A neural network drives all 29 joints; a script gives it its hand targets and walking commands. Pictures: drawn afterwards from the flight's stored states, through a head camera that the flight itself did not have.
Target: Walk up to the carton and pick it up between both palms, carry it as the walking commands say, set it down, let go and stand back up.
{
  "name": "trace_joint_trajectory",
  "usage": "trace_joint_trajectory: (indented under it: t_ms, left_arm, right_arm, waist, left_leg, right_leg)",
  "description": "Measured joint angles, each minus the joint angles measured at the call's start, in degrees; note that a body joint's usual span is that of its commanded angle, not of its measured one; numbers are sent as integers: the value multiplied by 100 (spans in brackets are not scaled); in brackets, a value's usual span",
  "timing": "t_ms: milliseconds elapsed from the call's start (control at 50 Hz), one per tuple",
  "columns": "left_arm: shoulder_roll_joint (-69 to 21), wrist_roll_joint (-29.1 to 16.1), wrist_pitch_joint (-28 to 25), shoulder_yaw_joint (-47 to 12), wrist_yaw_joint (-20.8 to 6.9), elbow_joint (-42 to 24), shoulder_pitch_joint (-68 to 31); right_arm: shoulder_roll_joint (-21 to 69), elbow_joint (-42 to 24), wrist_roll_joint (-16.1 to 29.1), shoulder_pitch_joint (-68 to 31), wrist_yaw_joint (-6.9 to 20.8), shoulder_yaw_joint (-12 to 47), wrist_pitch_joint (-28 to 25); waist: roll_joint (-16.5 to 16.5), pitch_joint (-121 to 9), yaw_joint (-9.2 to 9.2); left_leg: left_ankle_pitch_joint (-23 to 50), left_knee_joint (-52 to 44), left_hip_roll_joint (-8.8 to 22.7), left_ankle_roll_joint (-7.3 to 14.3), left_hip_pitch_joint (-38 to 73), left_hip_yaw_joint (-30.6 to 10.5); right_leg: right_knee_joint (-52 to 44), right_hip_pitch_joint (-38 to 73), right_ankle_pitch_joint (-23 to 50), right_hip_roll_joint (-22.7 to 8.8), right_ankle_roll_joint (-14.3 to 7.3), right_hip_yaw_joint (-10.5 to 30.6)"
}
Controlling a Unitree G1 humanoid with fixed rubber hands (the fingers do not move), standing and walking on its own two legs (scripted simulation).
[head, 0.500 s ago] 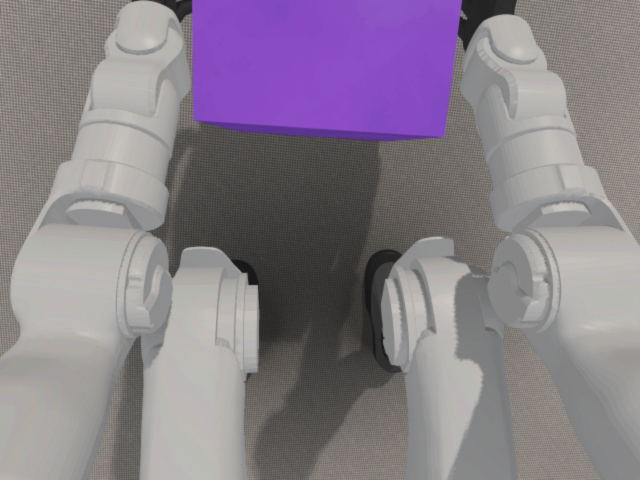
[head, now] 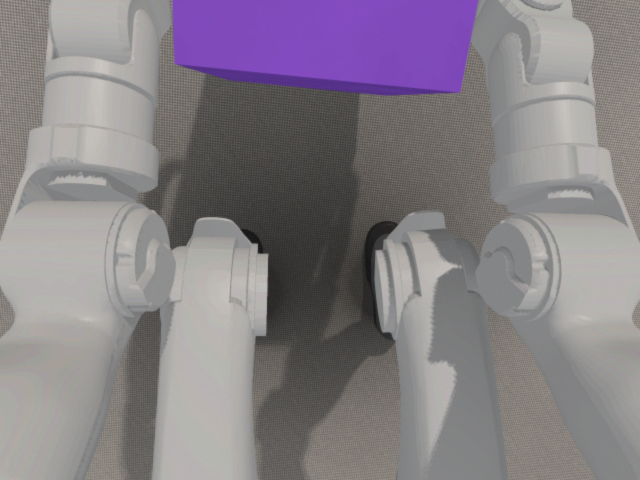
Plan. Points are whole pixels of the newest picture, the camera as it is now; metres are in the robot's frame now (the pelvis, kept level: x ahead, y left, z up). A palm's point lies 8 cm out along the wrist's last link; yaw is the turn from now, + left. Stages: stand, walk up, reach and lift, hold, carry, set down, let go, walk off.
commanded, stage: reach and lift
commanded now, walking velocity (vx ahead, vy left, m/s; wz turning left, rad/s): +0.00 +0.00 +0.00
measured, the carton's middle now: out of the picture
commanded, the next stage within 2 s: none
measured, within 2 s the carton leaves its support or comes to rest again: neither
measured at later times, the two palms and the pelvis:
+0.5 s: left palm out of the picture +0.56 +0.13 -0.08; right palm out of the picture +0.54 -0.17 -0.09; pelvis -0.01 +0.00 +0.04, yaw +0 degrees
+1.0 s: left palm out of the picture +0.54 +0.13 -0.01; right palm out of the picture +0.52 -0.17 -0.02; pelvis -0.02 +0.00 +0.09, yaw +0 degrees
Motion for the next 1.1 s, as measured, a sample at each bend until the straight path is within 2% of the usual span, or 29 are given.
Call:
trace_joint_trajectory:
  t_ms: [120,360,700,1100]
  left_arm:
    - [-77,150,79,112,-55,-181,53]
    - [-201,131,287,110,-12,-755,383]
    - [-406,452,452,417,-166,-938,450]
    - [-555,473,614,415,-199,-1258,852]
  right_arm:
    - [89,-232,-127,74,43,-155,94]
    - [195,-728,-118,303,63,-197,318]
    - [410,-1075,-479,417,200,-546,563]
    - [594,-1438,-556,821,234,-587,740]
  waist:
    - [-8,9,-4]
    - [-32,10,-9]
    - [-52,-3,7]
    - [-38,-29,6]
  left_leg:
    - [22,-183,1,4,130,-18]
    - [79,-520,-26,-1,477,-42]
    - [356,-1248,-65,7,1093,-81]
    - [504,-2020,-88,18,1977,-126]
  right_leg:
    - [-195,135,26,19,5,3]
    - [-527,483,79,45,9,30]
    - [-1247,1111,336,62,20,84]
    - [-2005,1992,474,83,12,152]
